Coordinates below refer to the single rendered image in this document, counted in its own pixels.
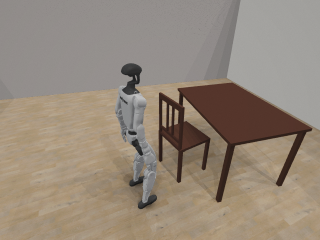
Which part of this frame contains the right robot forearm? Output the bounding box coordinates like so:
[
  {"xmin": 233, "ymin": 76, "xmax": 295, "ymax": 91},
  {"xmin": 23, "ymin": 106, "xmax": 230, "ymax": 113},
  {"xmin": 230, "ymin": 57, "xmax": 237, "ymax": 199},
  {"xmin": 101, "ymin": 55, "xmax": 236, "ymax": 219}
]
[{"xmin": 136, "ymin": 125, "xmax": 151, "ymax": 156}]

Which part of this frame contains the left robot hand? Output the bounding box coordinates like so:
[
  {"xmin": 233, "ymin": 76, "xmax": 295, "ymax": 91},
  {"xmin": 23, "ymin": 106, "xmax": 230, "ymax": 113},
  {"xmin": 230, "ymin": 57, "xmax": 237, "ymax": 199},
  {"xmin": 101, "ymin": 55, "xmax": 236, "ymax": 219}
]
[{"xmin": 120, "ymin": 127, "xmax": 129, "ymax": 142}]

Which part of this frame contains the left robot upper arm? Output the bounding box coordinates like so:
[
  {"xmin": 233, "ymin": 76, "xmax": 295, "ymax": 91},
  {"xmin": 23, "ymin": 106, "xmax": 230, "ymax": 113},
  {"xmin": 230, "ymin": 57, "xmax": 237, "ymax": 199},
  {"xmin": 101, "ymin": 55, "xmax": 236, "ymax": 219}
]
[{"xmin": 115, "ymin": 85, "xmax": 126, "ymax": 115}]

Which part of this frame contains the right robot hand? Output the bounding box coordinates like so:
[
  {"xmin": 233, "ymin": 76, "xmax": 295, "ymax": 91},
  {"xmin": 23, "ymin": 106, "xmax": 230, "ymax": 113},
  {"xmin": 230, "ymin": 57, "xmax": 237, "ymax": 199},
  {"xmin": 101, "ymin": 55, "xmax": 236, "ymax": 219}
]
[{"xmin": 144, "ymin": 153, "xmax": 157, "ymax": 171}]

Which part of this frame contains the right robot shin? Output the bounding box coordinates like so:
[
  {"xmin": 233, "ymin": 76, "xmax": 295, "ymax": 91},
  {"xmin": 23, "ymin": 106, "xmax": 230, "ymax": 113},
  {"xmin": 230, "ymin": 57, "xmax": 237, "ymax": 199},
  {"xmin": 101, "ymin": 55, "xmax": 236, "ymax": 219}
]
[{"xmin": 142, "ymin": 171, "xmax": 157, "ymax": 203}]

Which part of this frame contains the chair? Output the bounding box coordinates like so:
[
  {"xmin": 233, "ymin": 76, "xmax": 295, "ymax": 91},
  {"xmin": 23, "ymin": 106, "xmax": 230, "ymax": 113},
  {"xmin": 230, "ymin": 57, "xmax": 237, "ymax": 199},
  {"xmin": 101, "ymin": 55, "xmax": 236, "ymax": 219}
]
[{"xmin": 158, "ymin": 92, "xmax": 211, "ymax": 183}]

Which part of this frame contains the right robot upper arm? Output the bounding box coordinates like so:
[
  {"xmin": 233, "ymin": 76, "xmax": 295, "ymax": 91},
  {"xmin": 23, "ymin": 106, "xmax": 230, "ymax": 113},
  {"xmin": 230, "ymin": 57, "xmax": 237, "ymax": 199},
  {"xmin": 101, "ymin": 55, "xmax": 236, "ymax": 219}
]
[{"xmin": 133, "ymin": 95, "xmax": 147, "ymax": 132}]

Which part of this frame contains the left robot shin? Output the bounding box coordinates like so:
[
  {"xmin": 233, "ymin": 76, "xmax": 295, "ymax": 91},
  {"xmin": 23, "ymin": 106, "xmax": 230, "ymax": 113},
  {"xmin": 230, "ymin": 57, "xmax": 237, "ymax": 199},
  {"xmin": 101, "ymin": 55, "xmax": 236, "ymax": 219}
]
[{"xmin": 133, "ymin": 152, "xmax": 145, "ymax": 182}]

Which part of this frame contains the table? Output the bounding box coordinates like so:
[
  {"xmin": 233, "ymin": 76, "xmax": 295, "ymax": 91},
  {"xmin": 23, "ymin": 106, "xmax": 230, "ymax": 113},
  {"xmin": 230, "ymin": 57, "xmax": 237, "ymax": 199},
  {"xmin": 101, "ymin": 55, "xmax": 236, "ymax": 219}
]
[{"xmin": 177, "ymin": 82, "xmax": 313, "ymax": 203}]

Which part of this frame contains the robot shin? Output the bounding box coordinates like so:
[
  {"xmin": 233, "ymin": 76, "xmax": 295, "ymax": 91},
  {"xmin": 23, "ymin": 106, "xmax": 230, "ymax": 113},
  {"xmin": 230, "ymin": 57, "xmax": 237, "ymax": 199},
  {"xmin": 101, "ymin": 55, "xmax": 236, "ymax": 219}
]
[
  {"xmin": 133, "ymin": 152, "xmax": 145, "ymax": 182},
  {"xmin": 142, "ymin": 171, "xmax": 157, "ymax": 203}
]

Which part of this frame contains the left robot forearm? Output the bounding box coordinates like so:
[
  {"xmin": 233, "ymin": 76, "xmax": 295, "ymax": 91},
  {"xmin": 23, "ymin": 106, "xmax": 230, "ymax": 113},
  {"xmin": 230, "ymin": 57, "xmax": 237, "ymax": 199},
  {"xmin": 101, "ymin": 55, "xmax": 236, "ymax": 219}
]
[{"xmin": 115, "ymin": 112, "xmax": 127, "ymax": 130}]

